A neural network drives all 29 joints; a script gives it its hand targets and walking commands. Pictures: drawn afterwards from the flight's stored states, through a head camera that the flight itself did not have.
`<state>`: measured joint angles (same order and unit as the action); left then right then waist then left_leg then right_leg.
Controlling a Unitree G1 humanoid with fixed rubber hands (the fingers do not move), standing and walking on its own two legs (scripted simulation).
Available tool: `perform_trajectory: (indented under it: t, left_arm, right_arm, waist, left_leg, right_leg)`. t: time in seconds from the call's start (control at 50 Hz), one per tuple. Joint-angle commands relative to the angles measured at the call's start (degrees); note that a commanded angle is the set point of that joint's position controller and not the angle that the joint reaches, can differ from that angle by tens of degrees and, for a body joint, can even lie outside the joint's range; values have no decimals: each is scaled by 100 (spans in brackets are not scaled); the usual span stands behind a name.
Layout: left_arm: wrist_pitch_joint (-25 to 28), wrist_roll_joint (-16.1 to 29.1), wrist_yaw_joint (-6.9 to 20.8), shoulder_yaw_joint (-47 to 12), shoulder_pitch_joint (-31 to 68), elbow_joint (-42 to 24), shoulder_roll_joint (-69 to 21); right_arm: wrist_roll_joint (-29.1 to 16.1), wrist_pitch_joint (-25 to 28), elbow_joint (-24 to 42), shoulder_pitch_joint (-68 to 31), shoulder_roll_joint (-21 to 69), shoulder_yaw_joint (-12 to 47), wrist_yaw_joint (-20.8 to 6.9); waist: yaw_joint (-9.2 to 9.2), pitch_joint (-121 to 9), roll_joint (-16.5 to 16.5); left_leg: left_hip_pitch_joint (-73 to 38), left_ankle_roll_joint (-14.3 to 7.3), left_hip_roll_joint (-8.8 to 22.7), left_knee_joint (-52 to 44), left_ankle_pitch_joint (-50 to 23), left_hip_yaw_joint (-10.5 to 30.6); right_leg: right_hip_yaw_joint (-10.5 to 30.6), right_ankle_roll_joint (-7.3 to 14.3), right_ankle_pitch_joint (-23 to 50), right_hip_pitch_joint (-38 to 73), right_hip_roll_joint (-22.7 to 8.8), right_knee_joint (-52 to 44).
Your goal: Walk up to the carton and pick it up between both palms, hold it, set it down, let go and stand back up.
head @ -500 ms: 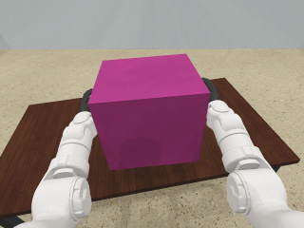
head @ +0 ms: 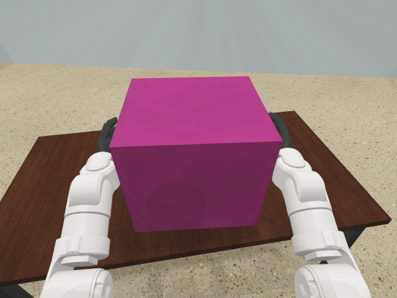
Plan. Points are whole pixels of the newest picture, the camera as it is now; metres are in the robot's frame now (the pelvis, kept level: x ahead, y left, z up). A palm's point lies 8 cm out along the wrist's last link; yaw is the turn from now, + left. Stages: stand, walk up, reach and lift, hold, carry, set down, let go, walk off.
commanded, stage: hold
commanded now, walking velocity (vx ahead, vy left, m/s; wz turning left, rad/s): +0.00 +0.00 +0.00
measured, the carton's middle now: (193, 151) +0.39 +0.02 +0.15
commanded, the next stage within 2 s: none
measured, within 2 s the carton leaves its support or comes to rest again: neither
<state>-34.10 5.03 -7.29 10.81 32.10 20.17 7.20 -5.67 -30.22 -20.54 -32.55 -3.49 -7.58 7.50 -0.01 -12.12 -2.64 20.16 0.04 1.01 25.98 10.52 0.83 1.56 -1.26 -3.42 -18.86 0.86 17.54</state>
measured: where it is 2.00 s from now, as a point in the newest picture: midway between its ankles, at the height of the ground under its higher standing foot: outside the picture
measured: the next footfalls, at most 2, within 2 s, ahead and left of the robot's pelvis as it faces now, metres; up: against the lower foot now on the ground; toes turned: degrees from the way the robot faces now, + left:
none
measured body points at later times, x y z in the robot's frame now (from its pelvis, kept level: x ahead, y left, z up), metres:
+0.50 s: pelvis -0.02 +0.00 +0.00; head -0.07 -0.01 +0.45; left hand +0.37 +0.19 +0.18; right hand +0.38 -0.15 +0.19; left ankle +0.03 +0.11 -0.74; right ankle +0.06 -0.14 -0.74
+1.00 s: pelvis +0.00 +0.00 +0.00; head -0.05 -0.01 +0.45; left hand +0.37 +0.19 +0.19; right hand +0.38 -0.16 +0.19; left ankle +0.03 +0.11 -0.74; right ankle +0.06 -0.14 -0.74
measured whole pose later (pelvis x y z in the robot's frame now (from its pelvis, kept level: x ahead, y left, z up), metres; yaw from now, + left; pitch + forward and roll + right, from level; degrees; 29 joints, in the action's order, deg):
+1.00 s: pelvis +0.00 +0.00 +0.00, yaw +0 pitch +4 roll -1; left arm -37.3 0.3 -4.6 13.7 35.9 20.6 7.0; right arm -5.7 -31.7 -23.4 -37.8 -4.2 -7.6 7.6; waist 0.0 -12.0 -2.6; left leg 19.2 0.0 1.0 25.2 9.8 0.9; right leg 1.6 -1.1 -3.1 -18.2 0.9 17.4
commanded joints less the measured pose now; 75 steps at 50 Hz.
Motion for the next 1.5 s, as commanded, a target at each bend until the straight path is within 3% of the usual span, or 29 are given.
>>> perform_trajectory:
  t: [0.0,0.06,0.08,0.12,0.18,0.22,0.24,0.26,0.3,0.32,0.42,0.5,0.52,0.56,0.6,0.7,0.78,0.92,1.02,1.16,1.18,1.26,1.28,1.3,1.34,1.38,1.4,1.44,1.48]
  left_arm:
    - [311,205,1210,-2596,5503,-1617,-3927]
    - [259,-215,1397,-1881,5082,-682,-3713]
    - [269,-35,1373,-2255,5288,-1322,-3969]
    - [298,-79,1399,-2157,5425,-1118,-3960]
    - [272,-174,1445,-1860,5123,-1001,-3764]
    - [292,-229,1493,-1774,5520,-674,-3764]
    - [344,-68,1479,-2022,5877,-1180,-3863]
    - [310,-247,1519,-1749,5726,-453,-3732]
    - [375,-215,1538,-1729,5879,-811,-3678]
    - [326,-286,1573,-1772,5755,-477,-3682]
    - [523,-31,1464,-1905,6297,-971,-3878]
    - [517,70,1394,-2247,5909,-1371,-4026]
    - [528,55,1409,-2021,5861,-1236,-3734]
    - [479,108,1389,-2333,5721,-1512,-3926]
    - [434,-16,1419,-2117,5794,-1322,-3766]
    - [401,61,1446,-2100,5520,-1367,-3637]
    - [410,259,1361,-2431,5555,-2368,-3724]
    - [123,-73,1490,-2177,5269,-1596,-3619]
    - [39,-242,1576,-1807,4699,-1444,-3495]
    - [205,74,1537,-2140,5416,-2082,-3536]
    - [192,112,1495,-2304,5457,-2179,-3615]
    - [201,33,1496,-2157,5584,-1658,-3567]
    - [223,84,1497,-2295,5502,-1956,-3793]
    - [187,-47,1517,-2063,5413,-1630,-3602]
    - [172,-5,1476,-2184,5260,-1873,-3632]
    - [191,-28,1507,-2107,4995,-1763,-3562]
    - [225,13,1488,-2342,5219,-2270,-3595]
    - [187,1,1522,-2188,5175,-2005,-3527]
    - [178,59,1504,-2347,5486,-2068,-3670]
  right_arm:
    - [-783,405,1149,-5054,2854,2049,-1118]
    - [-683,416,744,-5376,2930,1876,-1111]
    - [-802,462,1074,-5456,3041,2096,-1134]
    - [-847,470,1021,-5452,3101,2045,-1101]
    - [-969,435,1206,-5493,3193,2232,-1030]
    - [-740,401,592,-5687,3173,1917,-1066]
    - [-683,426,555,-5602,3274,1973,-1069]
    - [-525,394,176,-5664,3043,1666,-1095]
    - [-558,435,149,-5555,3251,1736,-1119]
    - [-494,410,-201,-5453,3144,1576,-1093]
    - [-553,612,125,-5733,3409,1736,-1172]
    - [-767,648,655,-5545,3366,1941,-1023]
    - [-835,620,808,-5558,3415,2107,-1011]
    - [-908,644,1055,-5489,3360,2205,-935]
    - [-901,524,506,-5210,3198,1985,-945]
    - [-1081,516,1389,-5528,3325,2257,-850]
    - [-1355,437,2035,-5285,3476,2625,-722]
    - [-888,189,1059,-4959,3010,2086,-872]
    - [-1099,208,1474,-5077,3206,2333,-824]
    - [-1151,227,1739,-5292,3197,2329,-828]
    - [-1039,185,1461,-4970,3133,2273,-801]
    - [-856,228,1318,-5486,3235,2151,-857]
    - [-975,271,1334,-5209,3295,2232,-898]
    - [-995,242,1176,-5312,3286,2193,-897]
    - [-1066,272,1366,-5110,3192,2258,-897]
    - [-1085,281,1786,-5187,3289,2352,-834]
    - [-1085,275,1516,-4914,3244,2349,-849]
    - [-1117,205,1269,-4856,3257,2362,-862]
    - [-981,228,1094,-4944,3059,2141,-883]
  waist:
    - [-631,-2127,-144]
    - [-429,-1682,392]
    - [-519,-2432,133]
    - [-518,-2305,38]
    - [-341,-2301,441]
    - [-452,-2002,405]
    - [-602,-2225,183]
    - [-620,-1716,251]
    - [-530,-1909,261]
    - [-689,-1626,183]
    - [-560,-2516,89]
    - [-713,-2904,56]
    - [-507,-2702,327]
    - [-670,-2821,157]
    - [-678,-2411,-5]
    - [-471,-2703,330]
    - [-513,-3349,166]
    - [-644,-2137,100]
    - [-424,-2270,571]
    - [-472,-2718,301]
    - [-688,-2594,38]
    - [-570,-2455,219]
    - [-648,-2739,129]
    - [-440,-2349,222]
    - [-559,-2545,171]
    - [-474,-2630,480]
    - [-583,-2679,109]
    - [-524,-2349,278]
    - [-754,-2380,-57]
  left_leg:
    - [-975,405,-178,-1005,-364,268]
    - [-658,131,-260,-1246,271,90]
    - [-845,207,-231,-1230,26,107]
    - [-745,189,-263,-1214,93,97]
    - [-658,47,-377,-1215,-23,21]
    - [-387,33,-326,-1350,678,22]
    - [-447,100,-272,-1349,638,57]
    - [-211,59,-254,-1511,1105,44]
    - [-322,82,-281,-1458,847,-8]
    - [-264,90,-320,-1470,1089,-20]
    - [-535,150,-262,-1377,679,79]
    - [-826,250,-320,-1157,-153,56]
    - [-736,140,-377,-1153,-114,34]
    - [-806,219,-388,-1035,-418,41]
    - [-775,262,-364,-1126,-155,61]
    - [-655,137,-417,-1095,-260,53]
    - [-923,215,-483,-804,-1255,132]
    - [-726,224,-322,-1164,-29,75]
    - [-615,11,-400,-1151,-403,17]
    - [-692,148,-418,-1071,-458,101]
    - [-752,237,-399,-1068,-451,122]
    - [-612,132,-381,-1143,82,49]
    - [-851,199,-328,-1117,-253,89]
    - [-659,128,-353,-1109,-156,69]
    - [-847,192,-387,-1064,-362,86]
    - [-768,97,-423,-1062,-433,55]
    - [-894,214,-406,-1023,-627,102]
    - [-762,194,-398,-1036,-475,108]
    - [-894,295,-332,-1081,-338,188]
  right_leg:
    - [-59,138,9,2205,190,-23]
    - [-28,132,-303,2434,173,-188]
    - [-44,153,32,2673,186,-79]
    - [-30,164,50,2722,146,-70]
    - [19,96,129,2907,204,-122]
    - [-18,124,-551,2709,164,-152]
    - [-34,120,-514,2684,169,-43]
    - [-105,120,-827,2627,132,-139]
    - [-76,118,-721,2693,136,-83]
    - [-45,148,-947,2538,96,-163]
    - [-97,160,-403,2749,146,23]
    - [-82,114,350,2894,169,23]
    - [-59,115,318,2976,181,-5]
    - [-74,80,685,3067,200,90]
    - [-93,124,330,2960,183,18]
    - [-71,53,535,3173,212,84]
    - [-15,18,1655,3494,219,220]
    - [-44,114,158,2850,132,-45]
    - [43,28,731,3447,113,-58]
    - [-22,79,591,3231,159,19]
    - [13,93,742,3201,118,35]
    - [-29,90,39,2985,80,-43]
    - [-62,146,382,3045,134,13]
    - [-18,121,255,2984,101,-17]
    - [-67,128,568,3098,153,25]
    - [-34,63,704,3285,147,12]
    - [-10,124,783,3243,139,27]
    - [3,97,600,3125,138,-2]
    - [-35,172,430,2852,135,11]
